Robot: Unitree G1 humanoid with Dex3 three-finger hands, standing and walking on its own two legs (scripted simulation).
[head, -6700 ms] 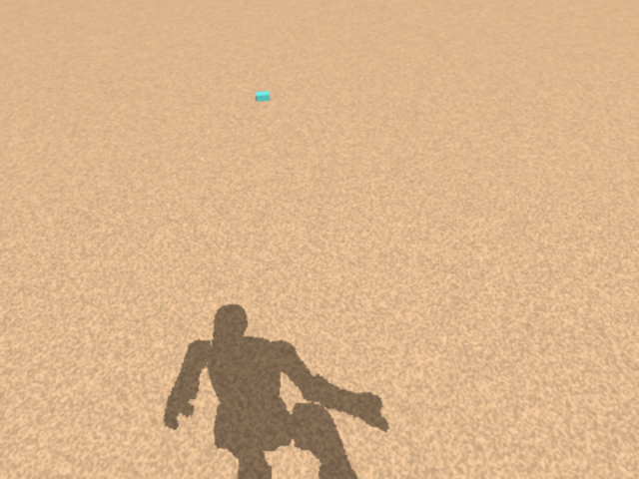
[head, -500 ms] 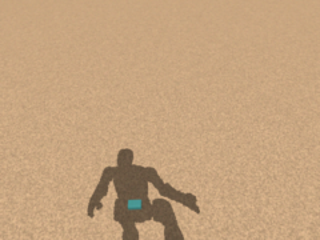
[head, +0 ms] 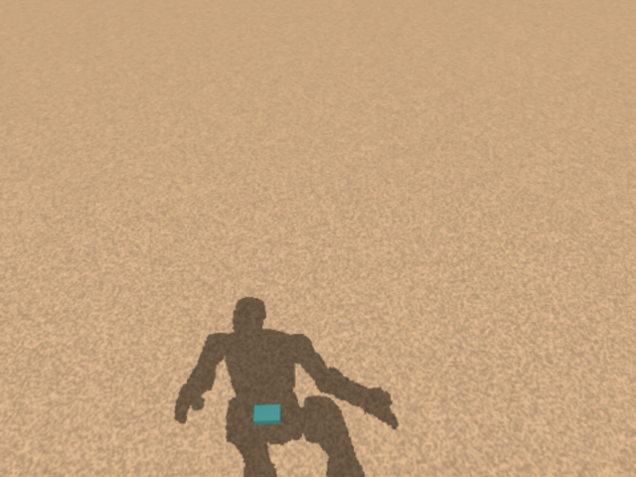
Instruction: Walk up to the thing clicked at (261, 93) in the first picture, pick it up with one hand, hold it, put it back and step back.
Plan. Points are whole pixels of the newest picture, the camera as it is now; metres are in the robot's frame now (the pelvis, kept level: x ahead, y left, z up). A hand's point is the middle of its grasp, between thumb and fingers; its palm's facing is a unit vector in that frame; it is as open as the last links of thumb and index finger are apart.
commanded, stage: stand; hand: left
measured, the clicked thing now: (267, 414) +0.42 +0.19 -0.77
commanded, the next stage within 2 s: walk up in 1.76 s
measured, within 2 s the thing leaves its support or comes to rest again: neither
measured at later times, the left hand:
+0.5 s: hand out of the picture +0.09 +0.25 -0.15, palm faces -0.02 -0.94 -0.34, open 7.4 cm
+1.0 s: hand out of the picture +0.08 +0.25 -0.16, palm faces -0.02 -0.94 -0.34, open 7.4 cm
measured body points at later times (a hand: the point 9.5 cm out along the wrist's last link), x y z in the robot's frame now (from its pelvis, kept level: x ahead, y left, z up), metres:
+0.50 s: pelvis +0.01 -0.01 +0.00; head +0.01 -0.01 +0.45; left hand +0.09 +0.30 -0.13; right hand +0.09 -0.31 -0.13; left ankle -0.01 +0.12 -0.75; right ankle +0.01 -0.13 -0.75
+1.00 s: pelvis +0.01 -0.01 +0.00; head +0.01 -0.01 +0.45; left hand +0.08 +0.29 -0.13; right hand +0.08 -0.31 -0.14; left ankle -0.01 +0.12 -0.75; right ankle +0.01 -0.13 -0.75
